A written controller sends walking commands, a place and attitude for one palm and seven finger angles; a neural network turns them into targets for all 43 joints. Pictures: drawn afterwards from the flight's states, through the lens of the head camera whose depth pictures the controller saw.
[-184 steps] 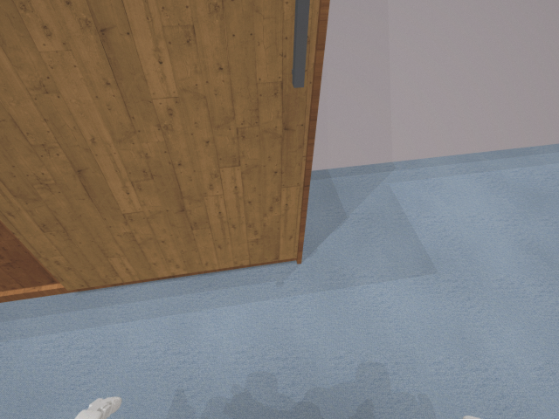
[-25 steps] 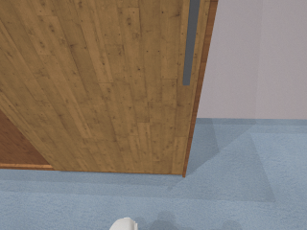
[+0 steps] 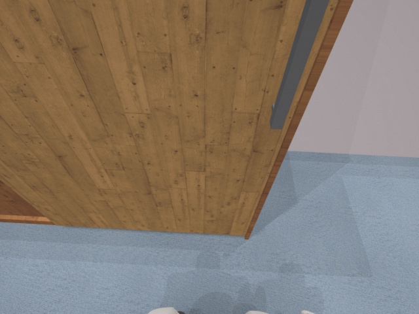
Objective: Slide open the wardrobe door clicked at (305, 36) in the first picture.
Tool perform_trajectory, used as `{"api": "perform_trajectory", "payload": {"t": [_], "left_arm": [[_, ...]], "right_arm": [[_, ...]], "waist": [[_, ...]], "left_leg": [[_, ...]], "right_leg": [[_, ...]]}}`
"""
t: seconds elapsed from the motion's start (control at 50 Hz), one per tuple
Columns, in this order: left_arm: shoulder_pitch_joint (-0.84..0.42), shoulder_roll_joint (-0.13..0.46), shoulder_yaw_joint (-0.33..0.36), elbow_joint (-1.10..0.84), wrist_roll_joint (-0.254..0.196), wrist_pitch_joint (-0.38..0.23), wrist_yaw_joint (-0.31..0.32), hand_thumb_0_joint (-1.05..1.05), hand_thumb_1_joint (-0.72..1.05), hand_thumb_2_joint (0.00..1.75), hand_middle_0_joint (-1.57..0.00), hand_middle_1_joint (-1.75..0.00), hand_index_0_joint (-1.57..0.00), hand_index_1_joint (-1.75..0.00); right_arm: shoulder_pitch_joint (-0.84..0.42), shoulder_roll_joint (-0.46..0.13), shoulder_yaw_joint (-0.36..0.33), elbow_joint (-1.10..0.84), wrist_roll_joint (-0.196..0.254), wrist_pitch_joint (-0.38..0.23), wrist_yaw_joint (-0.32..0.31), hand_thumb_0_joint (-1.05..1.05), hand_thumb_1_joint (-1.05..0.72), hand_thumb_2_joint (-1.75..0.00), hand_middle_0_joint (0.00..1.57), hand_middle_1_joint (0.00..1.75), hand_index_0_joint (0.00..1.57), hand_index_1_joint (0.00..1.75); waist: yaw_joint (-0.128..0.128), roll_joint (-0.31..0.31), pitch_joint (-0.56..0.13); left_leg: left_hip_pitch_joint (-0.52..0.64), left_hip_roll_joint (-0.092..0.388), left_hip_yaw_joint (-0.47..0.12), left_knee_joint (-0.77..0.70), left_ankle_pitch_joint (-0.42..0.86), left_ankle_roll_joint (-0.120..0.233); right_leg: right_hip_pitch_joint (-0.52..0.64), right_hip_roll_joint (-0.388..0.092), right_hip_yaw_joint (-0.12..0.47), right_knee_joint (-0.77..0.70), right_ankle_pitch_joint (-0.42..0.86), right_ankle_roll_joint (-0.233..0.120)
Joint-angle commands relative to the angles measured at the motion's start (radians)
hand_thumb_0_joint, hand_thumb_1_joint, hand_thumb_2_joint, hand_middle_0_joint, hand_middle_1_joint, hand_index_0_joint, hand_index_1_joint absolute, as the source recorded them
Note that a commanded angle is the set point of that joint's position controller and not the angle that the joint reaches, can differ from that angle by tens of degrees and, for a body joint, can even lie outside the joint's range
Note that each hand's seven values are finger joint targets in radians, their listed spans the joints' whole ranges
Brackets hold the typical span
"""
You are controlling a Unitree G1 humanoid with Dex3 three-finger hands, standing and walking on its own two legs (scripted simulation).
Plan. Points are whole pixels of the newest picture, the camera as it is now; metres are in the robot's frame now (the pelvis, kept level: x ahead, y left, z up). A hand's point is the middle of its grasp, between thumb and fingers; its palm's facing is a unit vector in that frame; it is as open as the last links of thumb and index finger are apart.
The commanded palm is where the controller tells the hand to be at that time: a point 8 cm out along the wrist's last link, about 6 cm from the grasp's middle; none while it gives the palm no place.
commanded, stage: come to a stop and stand still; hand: right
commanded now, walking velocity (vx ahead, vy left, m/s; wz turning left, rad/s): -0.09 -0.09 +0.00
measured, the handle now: (295, 52) +0.49 -0.10 +0.24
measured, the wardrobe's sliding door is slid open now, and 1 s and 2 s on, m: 0.00 0.00 0.00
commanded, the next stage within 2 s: look again from close up in 1.18 s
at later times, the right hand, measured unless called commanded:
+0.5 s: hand out of the picture -0.04 -0.24 -0.17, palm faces +0.03 +0.99 -0.17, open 7.4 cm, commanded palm none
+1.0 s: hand out of the picture -0.03 -0.17 -0.17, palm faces +0.03 +0.98 -0.20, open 7.2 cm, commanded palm none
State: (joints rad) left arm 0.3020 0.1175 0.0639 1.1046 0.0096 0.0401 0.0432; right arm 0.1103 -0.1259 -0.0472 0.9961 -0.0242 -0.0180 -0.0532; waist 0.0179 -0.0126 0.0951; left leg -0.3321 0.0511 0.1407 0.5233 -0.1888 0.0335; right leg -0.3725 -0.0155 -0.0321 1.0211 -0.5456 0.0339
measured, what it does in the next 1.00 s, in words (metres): steps on the spot: right foot, then left foot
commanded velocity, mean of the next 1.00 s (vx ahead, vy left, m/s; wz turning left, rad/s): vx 0.02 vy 0.06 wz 0.00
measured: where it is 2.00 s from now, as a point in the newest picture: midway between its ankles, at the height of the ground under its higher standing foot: outside the picture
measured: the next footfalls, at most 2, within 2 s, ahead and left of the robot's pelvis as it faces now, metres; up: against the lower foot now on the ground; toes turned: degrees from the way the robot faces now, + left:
right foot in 0.20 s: +0.00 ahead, -0.14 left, +0.00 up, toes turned -1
left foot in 0.66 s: -0.02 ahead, +0.10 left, +0.00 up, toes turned +4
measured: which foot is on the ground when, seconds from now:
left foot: down 0.00-0.20, up 0.22-0.64, down 0.66-1.00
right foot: up 0.00-0.18, down 0.20-1.00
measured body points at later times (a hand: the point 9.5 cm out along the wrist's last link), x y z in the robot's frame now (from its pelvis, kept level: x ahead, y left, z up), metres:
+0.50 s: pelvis -0.02 -0.05 +0.02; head +0.00 -0.08 +0.46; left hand +0.01 +0.18 -0.12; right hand -0.04 -0.29 -0.16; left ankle -0.07 +0.09 -0.68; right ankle -0.01 -0.15 -0.73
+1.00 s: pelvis -0.05 +0.01 +0.01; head -0.05 +0.01 +0.46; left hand -0.08 +0.21 -0.16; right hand -0.03 -0.22 -0.15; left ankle -0.06 +0.09 -0.73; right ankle -0.03 -0.14 -0.73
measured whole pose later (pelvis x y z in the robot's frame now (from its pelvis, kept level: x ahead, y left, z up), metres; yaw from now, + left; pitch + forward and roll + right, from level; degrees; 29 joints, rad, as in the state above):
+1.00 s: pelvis -0.05 +0.01 +0.01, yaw +1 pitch -2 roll +0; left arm 0.32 0.11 0.02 1.16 0.02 0.02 0.03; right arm 0.25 -0.15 -0.02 1.12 0.00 0.00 -0.04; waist 0.01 -0.01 0.02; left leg -0.14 -0.03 0.08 0.44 -0.26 0.05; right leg -0.20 -0.08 -0.03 0.45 -0.21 0.05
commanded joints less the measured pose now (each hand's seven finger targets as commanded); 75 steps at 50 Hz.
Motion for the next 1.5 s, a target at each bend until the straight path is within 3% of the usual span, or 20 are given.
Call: {"api": "perform_trajectory", "payload": {"t": [0.0,0.12,0.14,0.18,0.2,0.3,0.5,0.58,0.62,0.66,0.68,0.7,0.9,1.2,1.22,1.24,1.28,1.34,1.4,1.48], "left_arm": [[0.106,0.031,0.012,-0.051,0.003,0.013,-0.019,0.00,0.90,0.90,-0.20,-0.30,-0.20,-0.30],[0.106,0.067,0.004,-0.092,0.002,-0.020,-0.027,0.00,0.90,0.90,-0.20,-0.30,-0.20,-0.30],[0.126,0.086,0.004,-0.088,0.002,-0.029,-0.027,0.00,0.90,0.90,-0.20,-0.30,-0.20,-0.30],[0.062,0.234,0.024,-0.133,0.020,-0.045,-0.020,0.00,0.90,0.90,-0.20,-0.30,-0.20,-0.30],[-0.034,0.236,0.015,-0.164,0.026,-0.042,-0.017,0.00,0.90,0.90,-0.20,-0.30,-0.20,-0.30],[-0.091,0.183,-0.006,-0.153,0.018,-0.062,0.009,0.00,0.90,0.90,-0.20,-0.30,-0.20,-0.30],[0.057,0.210,0.015,-0.063,0.018,-0.050,0.023,0.00,0.90,0.90,-0.20,-0.30,-0.20,-0.30],[0.020,0.207,0.015,-0.044,0.011,-0.044,0.010,0.00,0.90,0.90,-0.20,-0.30,-0.20,-0.30],[0.020,0.160,0.007,-0.034,0.001,-0.046,0.001,0.00,0.90,0.90,-0.20,-0.30,-0.20,-0.30],[0.002,0.067,-0.022,-0.046,-0.003,-0.038,-0.009,0.00,0.90,0.90,-0.20,-0.30,-0.20,-0.30],[0.007,0.068,-0.022,-0.042,0.003,-0.034,-0.016,0.00,0.90,0.90,-0.20,-0.30,-0.20,-0.30],[0.000,0.061,-0.023,-0.032,0.011,-0.022,-0.016,0.00,0.90,0.90,-0.20,-0.30,-0.20,-0.30],[0.074,0.072,-0.039,0.049,0.008,-0.034,-0.006,0.00,0.90,0.90,-0.20,-0.30,-0.20,-0.30],[0.062,0.072,-0.039,0.035,0.004,-0.043,-0.003,0.00,0.90,0.90,-0.20,-0.30,-0.20,-0.30],[-0.079,0.106,-0.043,-0.042,-0.001,-0.067,-0.017,0.00,0.90,0.90,-0.20,-0.30,-0.20,-0.30],[-0.003,0.048,-0.044,-0.082,-0.003,-0.053,-0.021,0.00,0.90,0.90,-0.20,-0.30,-0.20,-0.30],[0.051,0.051,-0.043,-0.065,-0.003,-0.054,-0.026,0.00,0.90,0.90,-0.20,-0.30,-0.20,-0.30],[0.093,0.088,-0.047,-0.064,0.003,-0.077,-0.023,0.00,0.90,0.90,-0.20,-0.30,-0.20,-0.30],[0.051,0.108,-0.050,-0.081,0.004,-0.077,-0.017,0.00,0.90,0.90,-0.20,-0.30,-0.20,-0.30],[0.047,0.140,-0.049,-0.094,0.005,-0.076,-0.016,0.00,0.90,0.90,-0.20,-0.30,-0.20,-0.30]], "right_arm": [[0.070,-0.178,-0.045,-0.034,-0.010,0.016,-0.010,0.00,-0.90,-0.90,0.20,0.30,0.20,0.30],[0.048,-0.198,-0.050,-0.057,-0.013,0.034,0.008,0.00,-0.90,-0.90,0.20,0.30,0.20,0.30],[0.059,-0.179,-0.044,-0.060,-0.004,0.042,0.012,0.00,-0.90,-0.90,0.20,0.30,0.20,0.30],[0.096,-0.078,-0.019,-0.074,0.012,0.056,0.021,0.00,-0.90,-0.90,0.20,0.30,0.20,0.30],[0.091,-0.115,-0.025,-0.068,0.004,0.057,0.023,0.00,-0.90,-0.90,0.20,0.30,0.20,0.30],[0.199,-0.134,-0.038,0.019,-0.006,0.054,0.050,0.00,-0.90,-0.90,0.20,0.30,0.20,0.30],[0.149,-0.098,-0.014,0.014,0.006,0.055,0.046,0.00,-0.90,-0.90,0.20,0.30,0.20,0.30],[0.227,-0.081,-0.009,0.058,0.011,0.043,0.037,0.00,-0.90,-0.90,0.20,0.30,0.20,0.30],[0.272,-0.109,-0.009,0.081,0.005,0.027,0.029,0.00,-0.90,-0.90,0.20,0.30,0.20,0.30],[0.217,-0.183,-0.008,0.078,0.007,0.014,0.020,0.00,-0.90,-0.90,0.20,0.30,0.20,0.30],[0.183,-0.183,-0.002,0.066,0.007,0.015,0.021,0.00,-0.90,-0.90,0.20,0.30,0.20,0.30],[0.177,-0.167,-0.005,0.069,0.006,0.010,0.017,0.00,-0.90,-0.90,0.20,0.30,0.20,0.30],[0.191,-0.110,0.014,0.098,0.020,0.011,0.015,0.00,-0.90,-0.90,0.20,0.30,0.20,0.30],[0.258,-0.089,0.019,0.120,0.016,0.001,0.016,0.00,-0.90,-0.90,0.20,0.30,0.20,0.30],[0.357,-0.116,0.026,0.146,-0.002,-0.032,-0.022,0.00,-0.90,-0.90,0.20,0.30,0.20,0.30],[0.319,-0.163,0.020,0.100,-0.002,-0.044,-0.016,0.00,-0.90,-0.90,0.20,0.30,0.20,0.30],[0.255,-0.152,0.022,0.074,-0.003,-0.042,-0.007,0.00,-0.90,-0.90,0.20,0.30,0.20,0.30],[0.260,-0.098,0.030,0.069,0.010,-0.041,0.000,0.00,-0.90,-0.90,0.20,0.30,0.20,0.30],[0.268,-0.085,0.037,0.072,0.003,-0.014,0.005,0.00,-0.90,-0.90,0.20,0.30,0.20,0.30],[0.272,-0.092,0.040,0.071,0.003,-0.003,0.013,0.00,-0.90,-0.90,0.20,0.30,0.20,0.30]], "waist": [[-0.001,0.149,-0.146],[0.021,0.204,-0.169],[0.031,0.129,-0.169],[0.026,-0.340,-0.056],[0.000,-0.242,0.001],[-0.036,-0.097,-0.002],[0.036,-0.154,-0.115],[-0.008,-0.165,-0.133],[-0.033,-0.043,-0.138],[-0.013,0.192,-0.085],[-0.005,0.147,-0.074],[-0.015,0.259,-0.041],[-0.013,-0.014,0.050],[-0.013,0.016,-0.004],[-0.073,0.046,0.006],[-0.001,0.071,-0.092],[0.025,0.023,-0.127],[0.015,-0.013,-0.122],[-0.016,-0.109,0.009],[-0.023,-0.013,0.048]], "left_leg": [[0.060,0.268,-0.178,-0.162,0.538,0.155],[-0.006,0.197,-0.186,-0.114,0.087,0.083],[-0.082,0.156,-0.167,-0.057,-0.064,0.041],[-0.185,-0.039,-0.073,0.235,-0.350,-0.062],[-0.100,-0.007,-0.172,0.309,-0.291,-0.052],[-0.186,-0.021,-0.206,0.469,-0.103,-0.076],[-0.080,-0.012,-0.129,0.206,-0.276,-0.083],[0.115,-0.029,-0.090,-0.013,-0.100,-0.065],[0.268,0.025,-0.141,-0.206,0.067,-0.055],[0.193,0.225,-0.321,-0.280,0.031,0.037],[0.112,0.232,-0.303,-0.297,-0.100,0.061],[0.066,0.190,-0.310,-0.331,-0.158,0.062],[0.061,0.066,-0.196,-0.248,-0.051,0.004],[0.088,0.057,-0.193,-0.260,-0.069,-0.004],[0.122,0.141,-0.300,-0.215,0.525,-0.058],[0.177,0.189,-0.314,-0.196,0.472,-0.005],[0.127,0.146,-0.256,-0.196,0.159,0.070],[0.101,0.048,-0.183,-0.094,0.063,0.023],[0.089,0.019,-0.159,-0.091,-0.083,0.006],[0.092,0.012,-0.149,-0.083,-0.102,-0.003]], "right_leg": [[0.010,-0.027,0.016,-0.002,0.078,0.016],[0.181,-0.011,-0.031,-0.408,0.238,0.003],[0.277,-0.019,-0.018,-0.538,0.319,0.001],[0.070,-0.330,0.404,-0.860,0.137,-0.083],[-0.072,-0.363,0.422,-0.904,0.017,-0.139],[0.119,-0.237,0.219,-0.858,0.210,-0.102],[0.368,-0.287,0.172,-0.686,0.879,-0.194],[0.236,-0.233,0.150,-0.667,0.701,-0.154],[0.116,-0.157,0.094,-0.596,0.490,-0.081],[0.035,-0.043,-0.015,-0.522,0.178,-0.016],[0.087,-0.046,-0.002,-0.503,0.166,-0.017],[0.086,-0.052,-0.003,-0.467,0.166,-0.017],[0.169,-0.097,0.029,-0.623,0.417,-0.014],[0.202,-0.092,0.027,-0.654,0.394,-0.022],[0.082,-0.074,-0.012,-0.401,0.337,0.002],[0.066,-0.041,0.028,-0.369,0.174,-0.023],[0.130,-0.041,0.000,-0.453,0.223,-0.021],[0.178,-0.087,0.066,-0.556,0.439,-0.051],[0.063,-0.106,0.115,-0.637,0.369,-0.075],[0.019,-0.105,0.148,-0.722,0.204,-0.083]]}}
